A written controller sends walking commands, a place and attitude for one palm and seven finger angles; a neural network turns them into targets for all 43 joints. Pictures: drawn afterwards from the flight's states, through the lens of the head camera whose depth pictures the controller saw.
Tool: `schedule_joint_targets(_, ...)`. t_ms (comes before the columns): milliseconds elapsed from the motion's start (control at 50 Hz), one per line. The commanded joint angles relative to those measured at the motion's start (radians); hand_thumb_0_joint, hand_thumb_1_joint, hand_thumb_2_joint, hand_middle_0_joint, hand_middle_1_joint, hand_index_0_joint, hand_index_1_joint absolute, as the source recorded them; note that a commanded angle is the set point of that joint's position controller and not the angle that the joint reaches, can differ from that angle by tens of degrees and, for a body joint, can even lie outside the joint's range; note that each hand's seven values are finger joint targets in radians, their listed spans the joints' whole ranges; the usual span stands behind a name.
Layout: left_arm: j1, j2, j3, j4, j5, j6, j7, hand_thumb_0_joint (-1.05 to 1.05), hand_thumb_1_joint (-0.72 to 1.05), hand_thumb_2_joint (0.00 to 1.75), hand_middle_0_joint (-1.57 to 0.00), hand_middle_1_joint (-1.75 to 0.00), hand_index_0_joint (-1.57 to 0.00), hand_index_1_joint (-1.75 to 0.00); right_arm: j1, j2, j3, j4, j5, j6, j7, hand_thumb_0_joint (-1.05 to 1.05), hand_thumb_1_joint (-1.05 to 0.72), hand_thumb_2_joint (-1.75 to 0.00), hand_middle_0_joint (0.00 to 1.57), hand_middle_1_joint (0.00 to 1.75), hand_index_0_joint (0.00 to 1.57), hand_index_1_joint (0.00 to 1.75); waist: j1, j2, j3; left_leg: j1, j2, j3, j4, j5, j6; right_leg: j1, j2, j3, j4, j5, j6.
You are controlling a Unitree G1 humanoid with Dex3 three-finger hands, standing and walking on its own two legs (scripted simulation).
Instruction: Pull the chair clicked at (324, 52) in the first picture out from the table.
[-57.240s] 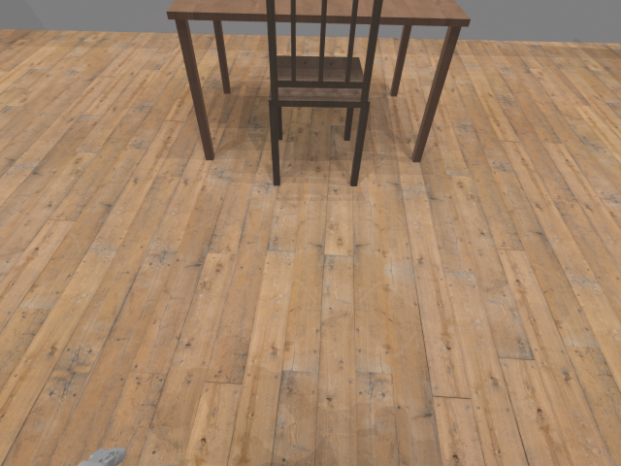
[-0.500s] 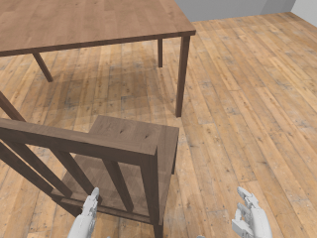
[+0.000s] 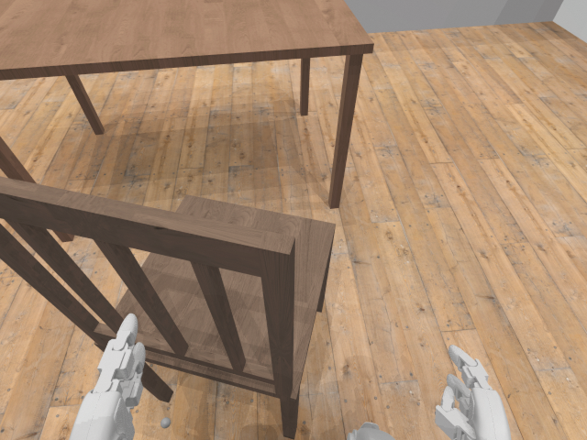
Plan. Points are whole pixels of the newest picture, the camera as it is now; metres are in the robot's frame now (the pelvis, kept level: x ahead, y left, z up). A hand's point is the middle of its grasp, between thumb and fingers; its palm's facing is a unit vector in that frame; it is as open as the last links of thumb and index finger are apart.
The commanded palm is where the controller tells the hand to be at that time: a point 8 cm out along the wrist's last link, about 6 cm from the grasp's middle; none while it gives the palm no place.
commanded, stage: draw the hand back to the body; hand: left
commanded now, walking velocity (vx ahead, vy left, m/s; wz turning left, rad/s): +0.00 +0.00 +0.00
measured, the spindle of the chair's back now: (153, 307) +0.29 +0.22 +0.01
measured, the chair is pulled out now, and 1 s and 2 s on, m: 0.57 0.57 0.57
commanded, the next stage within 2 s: step back with the hand held close in 1.38 s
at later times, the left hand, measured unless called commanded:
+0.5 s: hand (83, 372) +0.17 +0.21 +0.13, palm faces +0.27 -0.89 -0.38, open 16.1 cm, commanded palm +0.13 +0.26 +0.16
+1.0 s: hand out of the picture +0.21 +0.26 +0.23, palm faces +0.47 -0.76 -0.45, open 9.4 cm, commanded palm +0.17 +0.30 +0.25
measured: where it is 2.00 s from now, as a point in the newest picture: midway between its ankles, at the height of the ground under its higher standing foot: outside the picture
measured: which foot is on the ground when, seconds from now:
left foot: down 0.00-1.00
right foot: down 0.00-1.00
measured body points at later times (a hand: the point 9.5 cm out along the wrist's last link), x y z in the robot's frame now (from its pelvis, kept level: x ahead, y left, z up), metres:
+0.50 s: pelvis +0.02 +0.01 +0.04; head +0.01 -0.02 +0.49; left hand +0.15 +0.26 +0.15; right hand +0.20 -0.22 -0.03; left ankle -0.05 +0.11 -0.67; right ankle +0.06 -0.12 -0.67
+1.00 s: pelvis +0.03 +0.00 +0.07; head +0.02 -0.03 +0.52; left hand +0.18 +0.30 +0.25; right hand +0.21 -0.22 -0.02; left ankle -0.05 +0.11 -0.67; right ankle +0.06 -0.12 -0.67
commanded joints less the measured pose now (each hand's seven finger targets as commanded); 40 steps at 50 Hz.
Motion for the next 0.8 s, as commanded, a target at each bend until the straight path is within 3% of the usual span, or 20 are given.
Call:
schedule_joint_targets(0, -0.016, 0.060, 0.056, -0.195, -0.050, -0.225, -0.062, 0.00, -0.55, 0.20, 0.00, 0.00, 0.00, 0.00, -0.080, -0.099, -0.042, -0.126, 0.007, -0.084, 0.016, 0.00, -0.90, -0.90, 0.20, 0.30, 0.20, 0.30, -0.027, -0.026, -0.062, -0.136, -0.020, -0.004, -0.167, 0.258, -0.015, 0.235, 0.033, 0.066, -0.139, 0.017, -0.007)
schedule_joint_targets(20, -0.007, 0.070, 0.079, -0.171, -0.065, -0.252, -0.089, 0.00, -0.55, 0.20, 0.00, 0.00, 0.00, 0.00, -0.088, -0.102, -0.044, -0.120, 0.009, -0.087, 0.022, 0.00, -0.90, -0.90, 0.20, 0.30, 0.20, 0.30, -0.024, -0.051, -0.064, -0.153, -0.017, -0.006, -0.161, 0.251, -0.014, 0.245, 0.029, 0.076, -0.142, 0.013, -0.007)
schedule_joint_targets(40, 0.001, 0.085, 0.097, -0.150, -0.079, -0.272, -0.120, 0.00, -0.55, 0.20, 0.00, 0.00, 0.00, 0.00, -0.103, -0.105, -0.045, -0.119, 0.015, -0.091, 0.027, 0.00, -0.90, -0.90, 0.20, 0.30, 0.20, 0.30, -0.017, -0.036, -0.066, -0.161, -0.018, -0.006, -0.156, 0.251, -0.013, 0.258, 0.025, 0.088, -0.142, 0.015, -0.012)
schedule_joint_targets(100, 0.034, 0.134, 0.163, -0.143, -0.096, -0.213, -0.160, 0.00, -0.55, 0.20, 0.00, 0.00, 0.00, 0.00, -0.127, -0.107, -0.045, -0.150, 0.027, -0.077, 0.028, 0.00, -0.90, -0.90, 0.20, 0.30, 0.20, 0.30, 0.005, -0.043, -0.094, -0.137, -0.018, 0.004, -0.200, 0.216, -0.004, 0.330, 0.012, 0.102, -0.183, -0.045, -0.005)
schedule_joint_targets(160, 0.007, 0.151, 0.215, -0.197, -0.130, -0.132, -0.153, 0.00, -0.55, 0.20, 0.00, 0.00, 0.00, 0.00, -0.150, -0.103, -0.035, -0.167, 0.040, -0.062, 0.011, 0.00, -0.90, -0.90, 0.20, 0.30, 0.20, 0.30, 0.014, -0.009, -0.082, -0.094, -0.018, 0.000, -0.241, 0.200, 0.000, 0.367, 0.010, 0.095, -0.222, -0.082, -0.005)
schedule_joint_targets(180, -0.005, 0.151, 0.225, -0.220, -0.141, -0.117, -0.142, 0.00, -0.55, 0.20, 0.00, 0.00, 0.00, 0.00, -0.148, -0.099, -0.032, -0.167, 0.042, -0.064, 0.007, 0.00, -0.90, -0.90, 0.20, 0.30, 0.20, 0.30, 0.014, -0.022, -0.069, -0.082, -0.015, -0.004, -0.253, 0.207, 0.000, 0.372, 0.013, 0.085, -0.228, -0.075, -0.003)
schedule_joint_targets(220, -0.041, 0.155, 0.247, -0.250, -0.164, -0.109, -0.125, 0.00, -0.48, 0.24, -0.01, -0.02, -0.01, -0.02, -0.135, -0.097, -0.029, -0.152, 0.041, -0.073, -0.003, 0.00, -0.90, -0.90, 0.20, 0.30, 0.20, 0.30, 0.008, -0.051, -0.062, -0.055, -0.010, -0.012, -0.264, 0.236, 0.001, 0.384, 0.020, 0.077, -0.244, -0.039, 0.001)
schedule_joint_targets(280, -0.070, 0.160, 0.249, -0.274, -0.172, -0.132, -0.121, 0.00, -0.37, 0.29, -0.02, -0.04, -0.02, -0.04, -0.115, -0.099, -0.024, -0.122, 0.039, -0.100, -0.005, 0.00, -0.90, -0.90, 0.20, 0.30, 0.20, 0.30, -0.002, -0.019, -0.056, -0.002, -0.009, -0.018, -0.286, 0.299, -0.005, 0.402, 0.026, 0.059, -0.250, 0.056, 0.000)
schedule_joint_targets(300, 0.008, 0.366, 0.331, -0.250, 0.022, -0.021, 0.025, 0.00, -0.33, 0.31, -0.03, -0.05, -0.03, -0.05, -0.091, -0.103, -0.038, -0.117, 0.007, -0.058, -0.025, 0.00, -0.90, -0.90, 0.20, 0.30, 0.20, 0.30, 0.049, 0.026, -0.120, 0.054, 0.023, -0.003, -0.351, 0.323, -0.003, 0.520, -0.004, 0.101, -0.266, 0.095, -0.023)
schedule_joint_targets(320, 0.013, 0.233, 0.240, -0.316, 0.039, 0.026, 0.075, 0.00, -0.30, 0.32, -0.04, -0.05, -0.04, -0.05, -0.091, -0.086, -0.020, -0.141, 0.004, -0.046, -0.028, 0.00, -0.90, -0.90, 0.20, 0.30, 0.20, 0.30, 0.019, 0.040, -0.055, 0.069, 0.015, -0.001, -0.379, 0.334, -0.008, 0.518, -0.008, 0.070, -0.283, 0.123, -0.017)
schedule_joint_targets(340, -0.023, 0.238, 0.236, -0.323, 0.050, 0.051, 0.101, 0.00, -0.26, 0.34, -0.04, -0.06, -0.04, -0.06, -0.094, -0.092, -0.023, -0.133, 0.008, -0.045, -0.028, 0.00, -0.90, -0.90, 0.20, 0.30, 0.20, 0.30, 0.011, 0.053, -0.044, 0.082, 0.018, -0.008, -0.385, 0.340, -0.011, 0.519, -0.008, 0.068, -0.297, 0.130, -0.016)
schedule_joint_targets(360, -0.027, 0.188, 0.196, -0.304, 0.062, 0.068, 0.120, 0.00, -0.22, 0.36, -0.04, -0.07, -0.04, -0.07, -0.095, -0.087, -0.013, -0.119, 0.001, -0.038, -0.027, 0.00, -0.90, -0.90, 0.20, 0.30, 0.20, 0.30, 0.004, 0.077, 0.014, 0.100, 0.018, -0.008, -0.404, 0.359, -0.011, 0.514, -0.007, 0.056, -0.302, 0.144, -0.018)
schedule_joint_targets(440, -0.106, 0.241, 0.236, -0.266, 0.082, 0.101, 0.170, 0.00, -0.08, 0.43, -0.07, -0.10, -0.07, -0.10, -0.117, -0.105, -0.010, -0.096, -0.003, -0.007, -0.034, 0.00, -0.90, -0.90, 0.20, 0.30, 0.20, 0.30, 0.009, -0.005, 0.091, 0.172, 0.028, -0.017, -0.462, 0.374, -0.003, 0.547, 0.002, 0.044, -0.366, 0.154, -0.018)
schedule_joint_targets(640, -0.206, 0.306, 0.350, -0.269, 0.089, 0.088, 0.190, 0.00, 0.28, 0.60, -0.12, -0.17, -0.12, -0.17, -0.160, -0.105, 0.003, -0.042, -0.016, -0.023, -0.018, 0.00, -0.90, -0.90, 0.20, 0.30, 0.20, 0.30, 0.034, 0.058, 0.101, 0.345, 0.026, -0.015, -0.601, 0.523, -0.017, 0.712, 0.004, 0.051, -0.470, 0.291, -0.020)
schedule_joint_targets(700, -0.221, 0.308, 0.375, -0.264, 0.088, 0.075, 0.186, 0.00, 0.39, 0.65, -0.13, -0.19, -0.13, -0.19, -0.161, -0.102, 0.000, -0.022, -0.020, -0.025, -0.007, 0.00, -0.90, -0.90, 0.20, 0.30, 0.20, 0.30, 0.037, 0.043, 0.103, 0.395, 0.032, -0.006, -0.626, 0.590, -0.018, 0.739, 0.006, 0.050, -0.492, 0.344, -0.016)
schedule_joint_targets(780, -0.263, 0.317, 0.417, -0.217, 0.077, 0.067, 0.179, 0.00, 0.54, 0.73, -0.15, -0.22, -0.15, -0.22, -0.176, -0.106, -0.006, -0.005, -0.020, -0.010, -0.001, 0.00, -0.90, -0.90, 0.20, 0.30, 0.20, 0.30, 0.032, -0.001, 0.126, 0.415, 0.032, 0.003, -0.660, 0.567, -0.009, 0.762, 0.014, 0.058, -0.529, 0.351, -0.012)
